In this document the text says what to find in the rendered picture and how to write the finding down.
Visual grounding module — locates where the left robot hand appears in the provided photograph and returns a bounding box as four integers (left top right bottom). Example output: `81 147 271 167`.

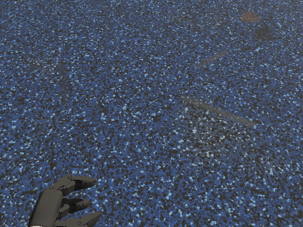
27 174 101 227

